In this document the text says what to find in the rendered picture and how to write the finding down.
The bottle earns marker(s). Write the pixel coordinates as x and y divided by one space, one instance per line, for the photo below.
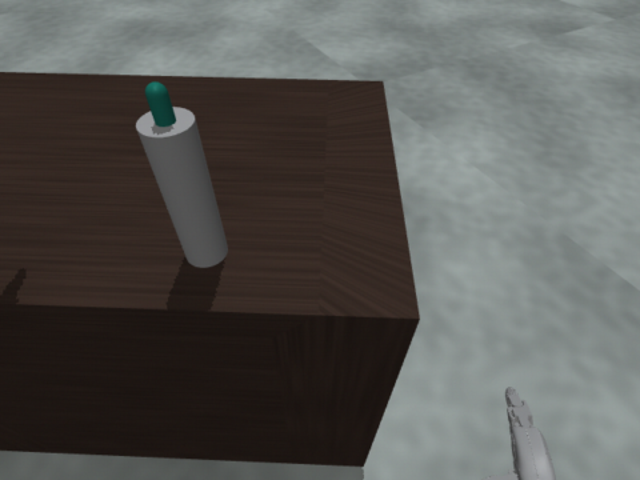
172 143

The right robot hand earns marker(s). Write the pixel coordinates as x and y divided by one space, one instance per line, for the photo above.
531 456

